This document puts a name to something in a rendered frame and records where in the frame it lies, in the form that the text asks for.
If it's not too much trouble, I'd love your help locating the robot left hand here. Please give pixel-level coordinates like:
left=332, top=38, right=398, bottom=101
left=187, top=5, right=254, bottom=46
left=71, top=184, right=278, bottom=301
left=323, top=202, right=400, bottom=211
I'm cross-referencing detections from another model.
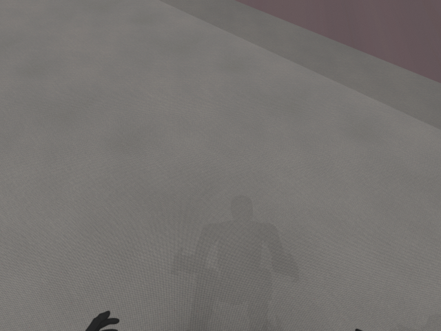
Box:
left=86, top=311, right=119, bottom=331

